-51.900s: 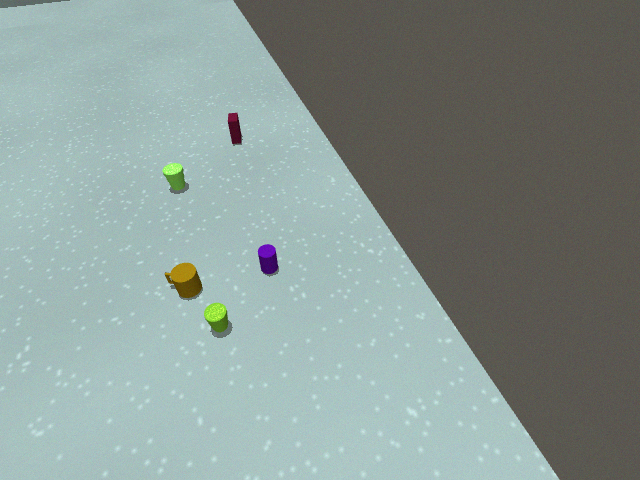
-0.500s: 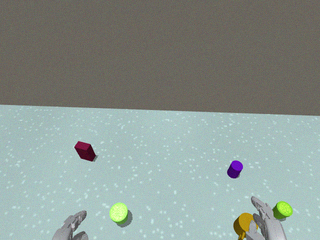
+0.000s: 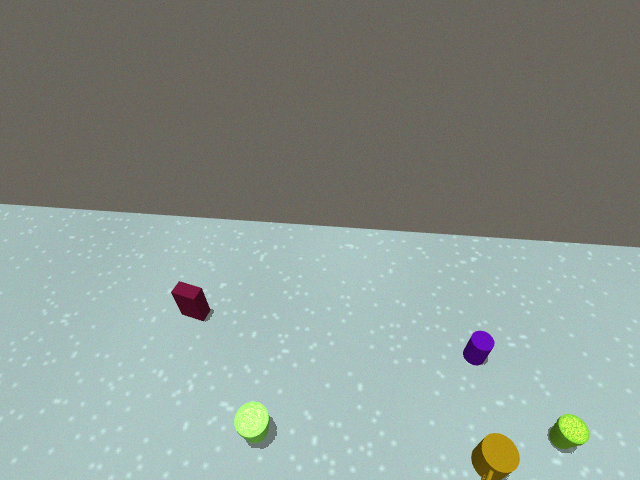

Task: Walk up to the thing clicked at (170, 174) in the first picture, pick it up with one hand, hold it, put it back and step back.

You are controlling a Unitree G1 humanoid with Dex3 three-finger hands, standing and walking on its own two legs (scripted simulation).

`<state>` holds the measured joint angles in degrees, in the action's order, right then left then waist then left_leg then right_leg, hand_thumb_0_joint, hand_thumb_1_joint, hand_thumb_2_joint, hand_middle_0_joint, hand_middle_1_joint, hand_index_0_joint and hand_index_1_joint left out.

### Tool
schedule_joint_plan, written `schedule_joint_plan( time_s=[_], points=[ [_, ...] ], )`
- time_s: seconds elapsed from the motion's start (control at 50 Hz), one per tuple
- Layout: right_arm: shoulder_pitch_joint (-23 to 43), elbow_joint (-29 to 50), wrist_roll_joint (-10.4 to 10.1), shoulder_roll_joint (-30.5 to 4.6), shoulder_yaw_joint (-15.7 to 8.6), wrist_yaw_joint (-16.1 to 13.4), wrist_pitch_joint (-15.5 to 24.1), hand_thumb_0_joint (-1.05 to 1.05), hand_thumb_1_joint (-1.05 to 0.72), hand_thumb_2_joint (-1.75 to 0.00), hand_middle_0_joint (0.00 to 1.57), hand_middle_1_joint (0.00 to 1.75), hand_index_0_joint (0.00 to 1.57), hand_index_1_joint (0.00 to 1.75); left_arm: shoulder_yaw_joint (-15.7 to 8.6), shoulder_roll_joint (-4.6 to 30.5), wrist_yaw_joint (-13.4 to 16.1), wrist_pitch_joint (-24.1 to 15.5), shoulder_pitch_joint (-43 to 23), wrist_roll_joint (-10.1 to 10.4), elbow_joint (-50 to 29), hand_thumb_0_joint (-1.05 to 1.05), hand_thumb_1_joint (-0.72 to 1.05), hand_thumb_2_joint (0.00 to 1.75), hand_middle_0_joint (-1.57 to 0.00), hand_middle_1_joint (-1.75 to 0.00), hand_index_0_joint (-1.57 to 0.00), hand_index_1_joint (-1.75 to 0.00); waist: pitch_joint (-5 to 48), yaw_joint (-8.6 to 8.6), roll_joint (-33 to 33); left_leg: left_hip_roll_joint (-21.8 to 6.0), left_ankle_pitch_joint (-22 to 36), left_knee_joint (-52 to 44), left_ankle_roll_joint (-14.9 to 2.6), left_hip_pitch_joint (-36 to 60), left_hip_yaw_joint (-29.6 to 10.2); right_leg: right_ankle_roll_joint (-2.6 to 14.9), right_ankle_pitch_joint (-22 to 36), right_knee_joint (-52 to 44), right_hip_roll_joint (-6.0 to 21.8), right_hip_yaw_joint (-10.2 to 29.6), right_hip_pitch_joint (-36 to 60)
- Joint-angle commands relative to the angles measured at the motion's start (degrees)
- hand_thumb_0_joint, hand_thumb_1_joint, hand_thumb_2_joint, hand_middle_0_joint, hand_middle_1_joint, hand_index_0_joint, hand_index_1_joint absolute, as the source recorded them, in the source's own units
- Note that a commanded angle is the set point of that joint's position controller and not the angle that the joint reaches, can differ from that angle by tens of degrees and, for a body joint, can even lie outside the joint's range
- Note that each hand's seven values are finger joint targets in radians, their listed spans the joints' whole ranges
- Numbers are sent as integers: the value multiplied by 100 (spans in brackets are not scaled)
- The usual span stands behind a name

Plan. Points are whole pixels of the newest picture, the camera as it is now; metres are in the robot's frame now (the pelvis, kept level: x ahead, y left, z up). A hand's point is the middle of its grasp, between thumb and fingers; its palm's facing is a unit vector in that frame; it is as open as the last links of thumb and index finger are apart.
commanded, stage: stand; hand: left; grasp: from above
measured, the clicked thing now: (254, 425) +0.42 +0.22 -0.71
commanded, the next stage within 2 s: none
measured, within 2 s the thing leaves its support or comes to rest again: neither
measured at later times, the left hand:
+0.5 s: hand out of the picture +0.04 +0.24 -0.14, palm faces +0.02 -0.94 -0.34, open 7.4 cm
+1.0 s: hand out of the picture +0.07 +0.23 -0.14, palm faces +0.01 -0.95 -0.32, open 7.4 cm
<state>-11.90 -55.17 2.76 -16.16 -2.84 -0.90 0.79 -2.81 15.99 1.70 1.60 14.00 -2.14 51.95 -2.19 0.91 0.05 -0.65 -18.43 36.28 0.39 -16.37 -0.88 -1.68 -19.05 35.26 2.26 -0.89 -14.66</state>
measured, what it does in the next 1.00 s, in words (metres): stands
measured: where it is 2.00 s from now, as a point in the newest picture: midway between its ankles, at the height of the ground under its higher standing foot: outside the picture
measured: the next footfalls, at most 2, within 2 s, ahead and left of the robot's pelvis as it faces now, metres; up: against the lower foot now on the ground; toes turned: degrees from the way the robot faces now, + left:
none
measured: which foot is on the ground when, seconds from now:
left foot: down 0.00-1.00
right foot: down 0.00-1.00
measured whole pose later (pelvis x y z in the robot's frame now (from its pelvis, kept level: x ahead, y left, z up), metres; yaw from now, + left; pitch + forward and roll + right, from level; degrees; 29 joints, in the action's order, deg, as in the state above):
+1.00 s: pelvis +0.00 -0.01 +0.02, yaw -1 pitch -3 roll +0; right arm -7.3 -65.0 1.2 -17.9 -0.8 -0.8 0.6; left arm -1.9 17.3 0.8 0.0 6.4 -1.0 66.4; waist -3.3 0.0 -0.5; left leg -1.5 -10.4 20.1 1.3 -6.4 -0.4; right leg -1.2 -10.9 19.3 1.4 -0.8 -5.1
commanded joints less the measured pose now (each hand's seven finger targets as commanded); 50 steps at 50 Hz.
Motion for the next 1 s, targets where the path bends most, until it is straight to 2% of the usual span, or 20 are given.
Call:
schedule_joint_plan(
  time_s=[0.0, 0.08, 0.18, 0.24, 0.34, 0.38, 0.4, 0.44, 0.48, 0.54, 0.62, 0.76, 0.82, 0.94, 0.98],
  points=[
    [221, 215, -65, -1020, -187, -113, 134, 0, -90, -90, 20, 30, 20, 30, -213, 1000, 92, -251, -310, 38, -66, 0, 90, 90, -20, -30, -20, -30, 326, -19, -60, -404, 1165, -1067, -280, 485, -485, 305, 1280, -976, 346, 430, 329],
    [268, -12, -102, -1040, -141, -123, 115, 0, -90, -90, 20, 30, 20, 30, -169, 1013, 93, -249, -368, 56, 273, 0, 90, 90, -20, -30, -20, -30, 249, -18, -91, -419, 1425, -1295, -216, 637, -459, 261, 1347, -1200, 373, 417, 563],
    [344, -221, -112, -1074, -116, -117, 61, 0, -90, -90, 20, 30, 20, 30, -149, 1066, 86, -215, -441, 33, 614, 0, 90, 90, -20, -30, -20, -30, -71, -9, -136, -450, 672, -1758, -183, 493, -537, 202, 887, -1474, 333, 350, 639],
    [450, -292, -115, -1123, -125, -108, 66, 0, -90, -90, 20, 30, 20, 30, -116, 1025, 64, -223, -397, 27, 772, 0, 90, 90, -20, -30, -20, -30, -105, 16, -156, -489, 532, -1841, -180, 593, -564, 207, 811, -1591, 342, 357, 603],
    [512, -407, -113, -1160, -121, -84, 47, 0, -90, -90, 20, 30, 20, 30, -124, 1149, 42, -238, -512, 36, 913, 0, 90, 90, -20, -30, -20, -30, -175, -2, -139, -489, 312, -1984, -161, 539, -557, 205, 713, -1719, 366, 402, 621],
    [519, -440, -119, -1131, -105, -64, 42, 0, -90, -90, 20, 30, 20, 30, -111, 1140, 34, -250, -574, 40, 950, 0, 90, 90, -20, -30, -20, -30, -137, -17, -66, -482, 360, -1973, -151, 571, -531, 196, 625, -1776, 377, 408, 648],
    [481, -472, -121, -1162, -114, -73, 45, 0, -90, -90, 20, 30, 20, 30, -124, 1171, 38, -259, -593, 44, 970, 0, 90, 90, -20, -30, -20, -30, -54, -26, -69, -507, 470, -1958, -165, 614, -536, 208, 797, -1790, 407, 432, 714],
    [547, -489, -136, -1158, -100, -50, 46, 0, -90, -90, 20, 30, 20, 30, -107, 1203, 30, -274, -571, 43, 1009, 0, 90, 90, -20, -30, -20, -30, -53, -19, 2, -470, 585, -1933, -141, 715, -505, 190, 656, -1868, 400, 439, 651],
    [533, -516, -139, -1144, -77, -52, 51, 0, -90, -90, 20, 30, 20, 30, -104, 1207, 36, -288, -646, 55, 1029, 0, 90, 90, -20, -30, -20, -30, 29, -42, 26, -488, 847, -1862, -149, 784, -464, 195, 939, -1882, 449, 463, 715],
    [512, -576, -140, -1178, -58, -48, 39, 0, -90, -90, 20, 30, 20, 30, -104, 1239, 34, -286, -685, 66, 1079, 0, 90, 90, -20, -30, -20, -30, 7, -50, -20, -493, 783, -1908, -139, 789, -464, 193, 904, -1910, 446, 468, 727],
    [543, -608, -150, -1218, -32, -55, 71, 0, -90, -90, 20, 30, 20, 30, -97, 1269, 25, -296, -711, 92, 1106, 0, 90, 90, -20, -30, -20, -30, 170, -39, -32, -543, 1356, -1885, -139, 921, -429, 215, 1405, -1868, 478, 471, 873],
    [580, -668, -162, -1273, 2, -63, 63, 0, -90, -90, 20, 30, 20, 30, -81, 1244, 8, -287, -774, 99, 1173, 0, 90, 90, -20, -30, -20, -30, 172, -39, -30, -586, 1461, -1868, -141, 979, -391, 198, 1478, -1898, 471, 442, 914],
    [572, -690, -169, -1282, 19, -64, 64, 0, -90, -90, 20, 30, 20, 30, -92, 1298, -4, -285, -813, 102, 1181, 0, 90, 90, -20, -30, -20, -30, 147, -54, -70, -579, 1334, -1934, -129, 947, -386, 204, 1469, -1920, 477, 469, 919],
    [626, -681, -174, -1307, 25, -60, 81, 0, -90, -90, 20, 30, 20, 30, -94, 1318, -10, -281, -887, 108, 1175, 0, 90, 90, -20, -30, -20, -30, 170, -49, -55, -615, 1634, -1959, -111, 988, -377, 207, 1574, -1900, 458, 430, 927],
    [610, -702, -172, -1312, 35, -53, 82, 0, -90, -90, 20, 30, 20, 30, -90, 1310, -22, -289, -923, 115, 1179, 0, 90, 90, -20, -30, -20, -30, 131, -58, -68, -604, 1389, -1987, -119, 904, -369, 193, 1447, -1947, 469, 467, 950]
  ],
)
